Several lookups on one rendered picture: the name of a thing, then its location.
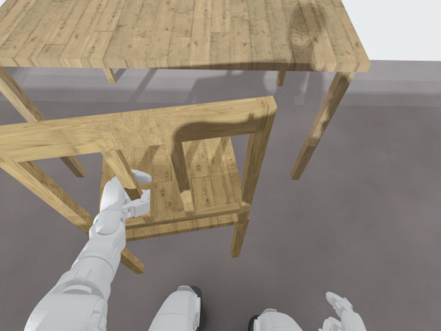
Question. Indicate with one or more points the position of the robot right hand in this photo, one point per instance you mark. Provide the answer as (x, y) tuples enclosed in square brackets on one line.
[(350, 321)]

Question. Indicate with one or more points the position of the left robot upper arm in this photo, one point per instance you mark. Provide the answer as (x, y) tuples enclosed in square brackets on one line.
[(70, 312)]

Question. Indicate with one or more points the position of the right robot thigh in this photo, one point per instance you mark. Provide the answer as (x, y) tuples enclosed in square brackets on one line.
[(275, 321)]

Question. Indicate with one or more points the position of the chair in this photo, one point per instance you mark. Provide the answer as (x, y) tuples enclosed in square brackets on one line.
[(187, 150)]

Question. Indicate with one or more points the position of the left robot thigh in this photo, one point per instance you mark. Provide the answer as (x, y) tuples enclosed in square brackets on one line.
[(179, 312)]

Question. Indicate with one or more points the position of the table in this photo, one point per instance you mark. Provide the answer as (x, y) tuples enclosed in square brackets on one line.
[(273, 35)]

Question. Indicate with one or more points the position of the robot left hand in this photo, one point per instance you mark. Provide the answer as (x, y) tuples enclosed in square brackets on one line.
[(114, 197)]

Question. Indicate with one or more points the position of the robot left forearm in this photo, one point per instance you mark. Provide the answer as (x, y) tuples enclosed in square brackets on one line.
[(95, 267)]

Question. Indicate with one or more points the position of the robot thigh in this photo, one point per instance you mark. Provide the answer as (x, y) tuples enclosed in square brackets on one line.
[(275, 321), (179, 312)]

